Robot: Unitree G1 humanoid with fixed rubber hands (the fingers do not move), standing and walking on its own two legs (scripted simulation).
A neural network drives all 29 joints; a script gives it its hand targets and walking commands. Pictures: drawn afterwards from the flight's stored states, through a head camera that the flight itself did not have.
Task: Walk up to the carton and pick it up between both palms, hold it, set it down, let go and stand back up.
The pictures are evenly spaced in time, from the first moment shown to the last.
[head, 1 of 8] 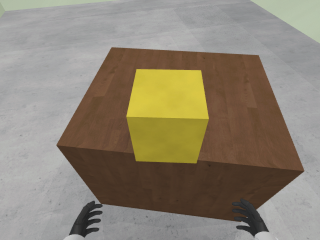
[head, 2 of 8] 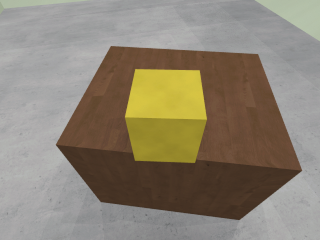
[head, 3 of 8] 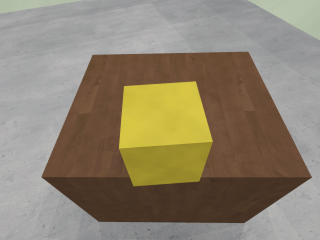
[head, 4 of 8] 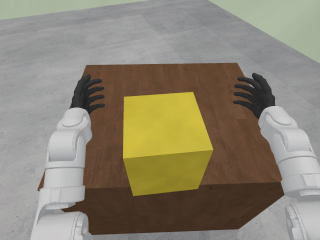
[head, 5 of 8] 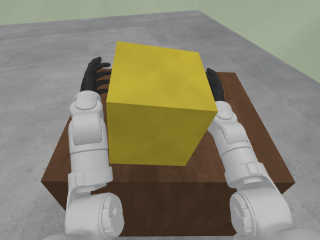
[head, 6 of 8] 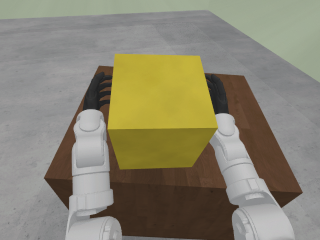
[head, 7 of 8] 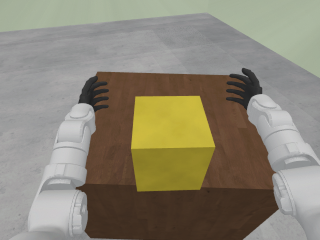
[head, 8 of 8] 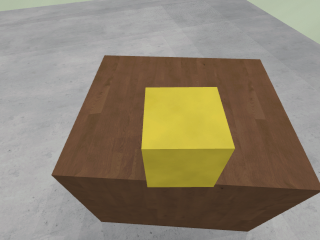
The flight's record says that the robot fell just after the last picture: no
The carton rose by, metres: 0.20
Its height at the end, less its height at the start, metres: +0.00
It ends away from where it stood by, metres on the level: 0.02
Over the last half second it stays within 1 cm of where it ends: yes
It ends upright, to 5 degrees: yes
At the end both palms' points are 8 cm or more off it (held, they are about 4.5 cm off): yes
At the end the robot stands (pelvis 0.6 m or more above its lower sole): yes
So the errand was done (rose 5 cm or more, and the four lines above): yes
